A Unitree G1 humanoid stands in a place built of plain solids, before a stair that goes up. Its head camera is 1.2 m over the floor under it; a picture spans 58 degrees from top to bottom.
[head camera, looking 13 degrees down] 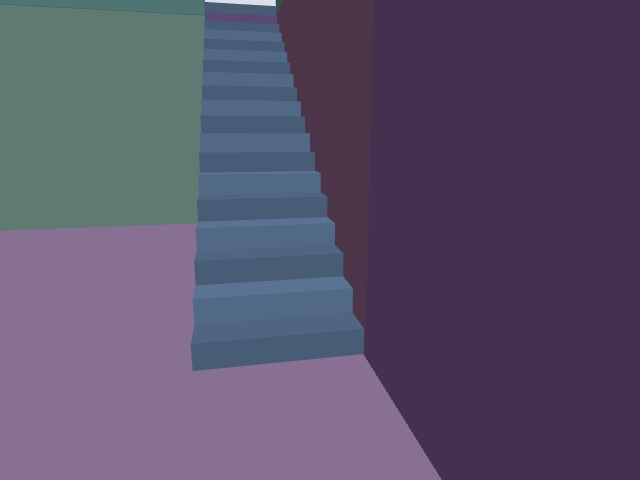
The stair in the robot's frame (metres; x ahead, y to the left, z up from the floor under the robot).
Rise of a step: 0.16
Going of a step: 0.25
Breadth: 0.95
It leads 11 degrees to the left of straight ahead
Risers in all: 18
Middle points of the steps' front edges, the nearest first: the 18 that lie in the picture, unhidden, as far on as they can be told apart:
2.18 0.21 0.16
2.43 0.26 0.32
2.67 0.31 0.47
2.91 0.36 0.63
3.15 0.41 0.79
3.39 0.46 0.94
3.63 0.51 1.10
3.87 0.56 1.26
4.11 0.60 1.42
4.36 0.65 1.57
4.60 0.70 1.73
4.84 0.75 1.89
5.08 0.80 2.05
5.32 0.85 2.20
5.56 0.90 2.36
5.80 0.95 2.52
6.04 1.00 2.67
6.28 1.04 2.83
